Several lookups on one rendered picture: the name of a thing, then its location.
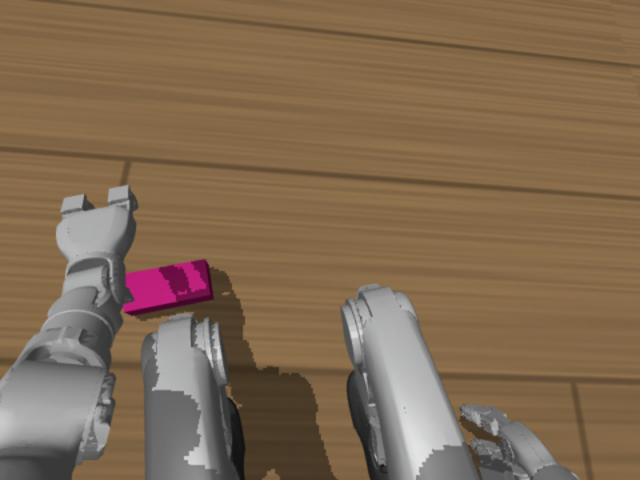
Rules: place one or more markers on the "small box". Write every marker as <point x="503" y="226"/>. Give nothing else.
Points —
<point x="168" y="287"/>

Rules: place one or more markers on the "left robot hand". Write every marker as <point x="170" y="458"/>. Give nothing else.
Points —
<point x="109" y="229"/>

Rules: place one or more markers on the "right robot foot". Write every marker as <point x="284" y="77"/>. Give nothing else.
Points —
<point x="362" y="426"/>

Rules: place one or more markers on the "left robot arm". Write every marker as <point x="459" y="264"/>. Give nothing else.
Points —
<point x="56" y="402"/>

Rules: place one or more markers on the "left robot foot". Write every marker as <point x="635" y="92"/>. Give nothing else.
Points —
<point x="238" y="444"/>

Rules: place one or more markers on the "right robot hand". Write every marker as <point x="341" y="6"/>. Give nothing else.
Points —
<point x="519" y="456"/>

